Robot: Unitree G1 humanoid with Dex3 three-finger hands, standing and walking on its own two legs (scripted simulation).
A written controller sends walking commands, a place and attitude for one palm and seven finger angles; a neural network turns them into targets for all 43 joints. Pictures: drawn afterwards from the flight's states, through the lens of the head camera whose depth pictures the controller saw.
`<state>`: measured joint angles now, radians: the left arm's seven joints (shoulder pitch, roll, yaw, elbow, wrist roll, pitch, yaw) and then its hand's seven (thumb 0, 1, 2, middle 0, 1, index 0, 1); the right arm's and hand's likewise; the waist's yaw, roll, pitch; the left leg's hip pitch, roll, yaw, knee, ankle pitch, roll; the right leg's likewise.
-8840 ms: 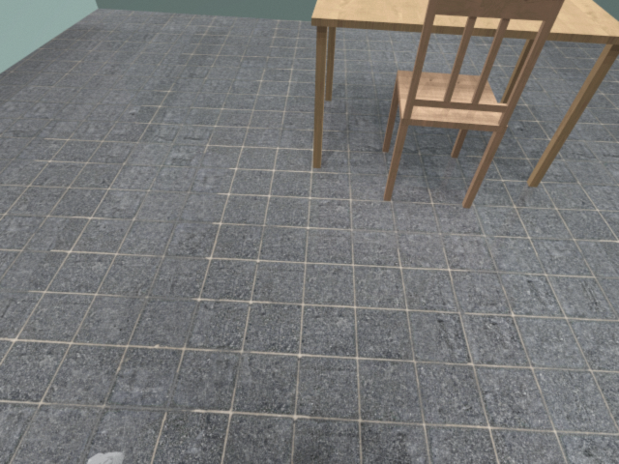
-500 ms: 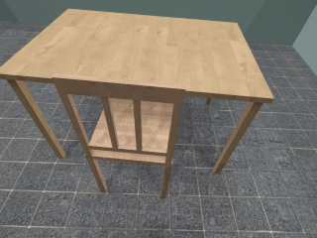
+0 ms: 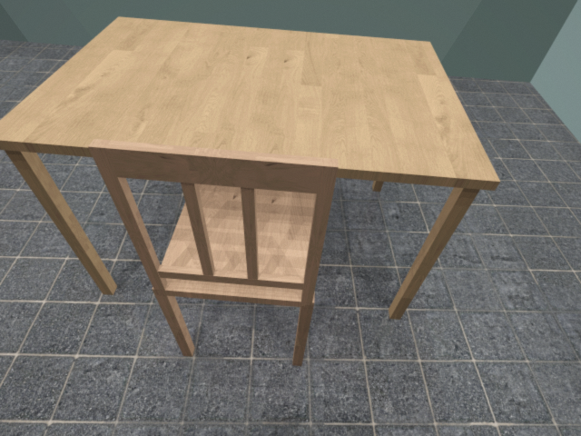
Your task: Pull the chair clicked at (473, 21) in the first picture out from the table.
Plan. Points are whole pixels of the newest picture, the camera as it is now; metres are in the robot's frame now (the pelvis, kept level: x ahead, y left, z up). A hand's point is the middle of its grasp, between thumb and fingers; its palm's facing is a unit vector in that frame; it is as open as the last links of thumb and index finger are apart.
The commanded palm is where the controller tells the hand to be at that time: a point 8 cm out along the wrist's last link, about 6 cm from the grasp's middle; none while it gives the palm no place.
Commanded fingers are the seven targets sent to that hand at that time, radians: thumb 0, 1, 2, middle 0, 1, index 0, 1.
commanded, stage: look again from close up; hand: left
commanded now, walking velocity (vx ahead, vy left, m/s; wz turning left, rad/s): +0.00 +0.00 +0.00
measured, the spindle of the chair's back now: (200, 232) +0.50 +0.21 -0.09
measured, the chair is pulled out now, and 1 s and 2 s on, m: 0.00 0.00 0.00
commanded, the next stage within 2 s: raise the hand toward the chair's back in 1.96 s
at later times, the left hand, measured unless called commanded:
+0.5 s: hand out of the picture -0.02 +0.15 -0.18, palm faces +0.03 -0.99 -0.15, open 7.4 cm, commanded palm none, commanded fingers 0.00 0.90 0.90 -0.20 -0.30 -0.20 -0.30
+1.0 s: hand out of the picture -0.02 +0.14 -0.18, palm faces +0.03 -0.99 -0.14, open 7.4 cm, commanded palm none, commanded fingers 0.00 0.90 0.90 -0.20 -0.30 -0.20 -0.30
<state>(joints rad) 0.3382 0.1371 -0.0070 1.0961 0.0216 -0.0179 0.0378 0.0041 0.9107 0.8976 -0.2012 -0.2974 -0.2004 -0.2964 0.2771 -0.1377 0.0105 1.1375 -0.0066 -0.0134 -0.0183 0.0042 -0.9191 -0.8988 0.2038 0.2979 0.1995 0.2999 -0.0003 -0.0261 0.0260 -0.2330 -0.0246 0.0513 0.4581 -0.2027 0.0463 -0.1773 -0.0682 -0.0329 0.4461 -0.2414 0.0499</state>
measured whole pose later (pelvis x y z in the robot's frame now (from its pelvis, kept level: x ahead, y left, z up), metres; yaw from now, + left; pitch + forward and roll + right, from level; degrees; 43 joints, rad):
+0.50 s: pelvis +0.01 +0.00 +0.00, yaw +0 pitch -1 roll +0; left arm 0.35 0.13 -0.01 1.11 0.02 -0.02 0.04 0.00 0.91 0.90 -0.20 -0.30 -0.20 -0.30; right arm 0.28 -0.13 0.01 1.15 -0.01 -0.01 -0.02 0.01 -0.92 -0.90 0.20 0.30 0.20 0.30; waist 0.00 -0.03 0.02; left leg -0.21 -0.03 0.06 0.44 -0.20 0.05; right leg -0.16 -0.07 -0.03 0.43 -0.24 0.05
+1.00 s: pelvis +0.01 -0.01 +0.00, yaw +0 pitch -1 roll +0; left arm 0.36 0.12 -0.01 1.11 0.02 -0.02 0.04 0.00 0.91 0.90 -0.20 -0.30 -0.20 -0.30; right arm 0.29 -0.12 0.01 1.15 -0.01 -0.02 -0.02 0.00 -0.92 -0.90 0.20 0.30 0.20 0.30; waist 0.00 -0.03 0.02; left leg -0.21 -0.02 0.05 0.43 -0.21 0.04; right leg -0.16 -0.06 -0.03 0.43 -0.25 0.04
